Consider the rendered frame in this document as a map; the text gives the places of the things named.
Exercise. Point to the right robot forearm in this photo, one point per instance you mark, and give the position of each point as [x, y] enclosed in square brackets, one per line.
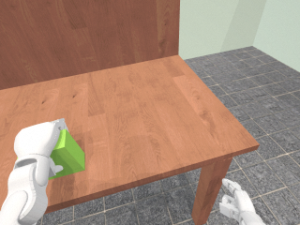
[250, 218]

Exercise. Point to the robot right hand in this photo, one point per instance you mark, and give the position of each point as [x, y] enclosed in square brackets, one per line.
[233, 207]

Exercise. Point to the left robot forearm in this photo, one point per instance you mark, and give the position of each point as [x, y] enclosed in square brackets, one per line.
[26, 200]

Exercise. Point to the table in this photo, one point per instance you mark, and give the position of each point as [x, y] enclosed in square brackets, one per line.
[112, 70]

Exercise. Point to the robot left hand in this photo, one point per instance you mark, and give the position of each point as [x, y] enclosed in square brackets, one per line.
[40, 139]

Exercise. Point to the sponge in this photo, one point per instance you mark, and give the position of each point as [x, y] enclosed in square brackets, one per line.
[68, 154]

